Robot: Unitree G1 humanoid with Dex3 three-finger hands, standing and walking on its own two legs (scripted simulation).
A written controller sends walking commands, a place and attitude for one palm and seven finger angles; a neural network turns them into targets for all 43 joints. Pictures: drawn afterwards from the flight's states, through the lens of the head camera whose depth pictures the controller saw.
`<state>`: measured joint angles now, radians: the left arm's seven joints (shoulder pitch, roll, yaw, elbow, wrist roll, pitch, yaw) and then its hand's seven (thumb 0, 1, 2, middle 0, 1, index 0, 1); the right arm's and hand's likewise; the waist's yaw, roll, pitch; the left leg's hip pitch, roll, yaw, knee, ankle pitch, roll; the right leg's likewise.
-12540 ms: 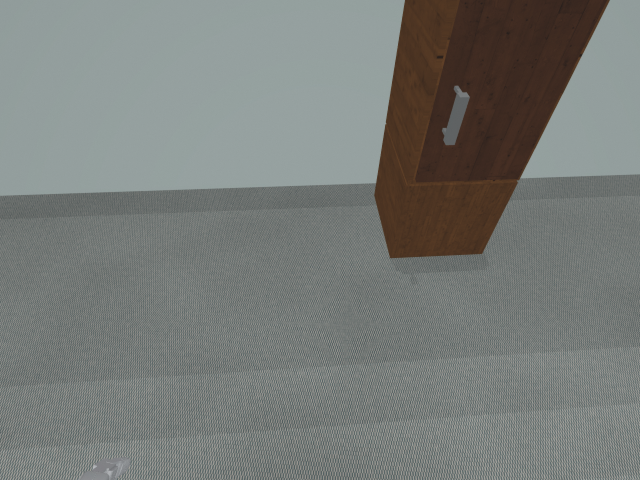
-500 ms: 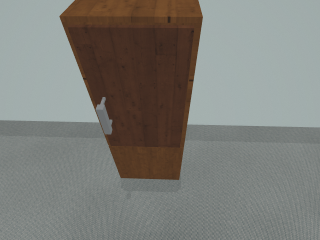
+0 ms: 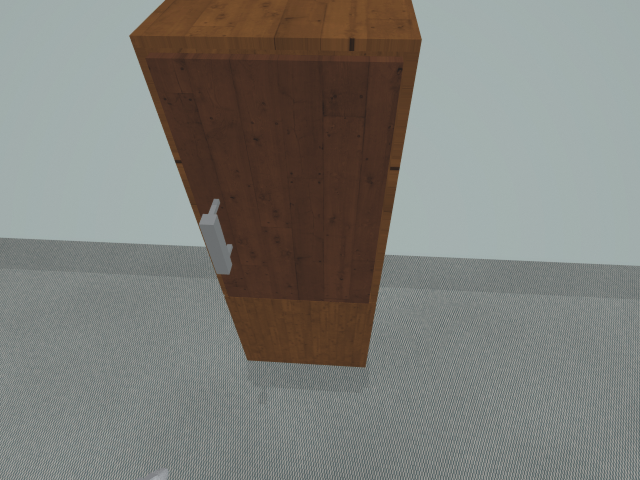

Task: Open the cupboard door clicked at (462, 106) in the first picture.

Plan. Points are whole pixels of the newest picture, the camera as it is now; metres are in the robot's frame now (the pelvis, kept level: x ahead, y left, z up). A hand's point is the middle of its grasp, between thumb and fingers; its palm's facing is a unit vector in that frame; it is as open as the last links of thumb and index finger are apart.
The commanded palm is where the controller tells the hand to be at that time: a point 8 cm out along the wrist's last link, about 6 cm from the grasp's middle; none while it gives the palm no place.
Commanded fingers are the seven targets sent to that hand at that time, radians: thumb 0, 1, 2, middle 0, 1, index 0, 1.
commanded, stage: raise the hand with hooked fingers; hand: left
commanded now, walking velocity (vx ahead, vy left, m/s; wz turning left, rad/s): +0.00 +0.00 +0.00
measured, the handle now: (219, 237) +0.54 +0.25 -0.08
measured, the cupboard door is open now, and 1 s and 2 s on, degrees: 0 0 0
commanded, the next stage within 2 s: move the hooked fingers beside the handle in 2.00 s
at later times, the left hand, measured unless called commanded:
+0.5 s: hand (160, 479) +0.13 +0.21 -0.06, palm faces +0.10 -0.99 -0.08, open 9.6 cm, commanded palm +0.13 +0.26 -0.07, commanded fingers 0.00 0.18 0.59 -0.25 -0.76 -0.25 -0.76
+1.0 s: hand (147, 447) +0.17 +0.25 -0.08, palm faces -0.03 -1.00 -0.07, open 12.6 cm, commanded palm +0.15 +0.31 -0.06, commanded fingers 0.00 -0.41 0.34 -0.29 -1.14 -0.29 -1.14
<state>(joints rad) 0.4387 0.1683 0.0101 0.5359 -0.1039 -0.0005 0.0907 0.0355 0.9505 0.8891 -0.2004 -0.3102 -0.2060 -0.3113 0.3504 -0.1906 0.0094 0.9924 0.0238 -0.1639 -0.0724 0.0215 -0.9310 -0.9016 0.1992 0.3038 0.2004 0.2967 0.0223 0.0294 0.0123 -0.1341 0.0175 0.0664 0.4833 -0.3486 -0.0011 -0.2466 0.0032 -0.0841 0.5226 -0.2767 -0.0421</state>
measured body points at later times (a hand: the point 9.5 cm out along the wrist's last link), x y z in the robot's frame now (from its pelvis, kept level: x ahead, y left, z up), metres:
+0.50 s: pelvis -0.06 +0.00 -0.11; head +0.02 +0.02 +0.33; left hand +0.12 +0.27 -0.06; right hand +0.19 -0.20 -0.16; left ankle -0.06 +0.11 -0.74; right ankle +0.00 -0.09 -0.74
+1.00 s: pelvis -0.07 +0.02 -0.11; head +0.02 +0.05 +0.34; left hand +0.17 +0.30 -0.07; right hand +0.11 -0.23 -0.18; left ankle -0.06 +0.11 -0.74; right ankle +0.00 -0.09 -0.74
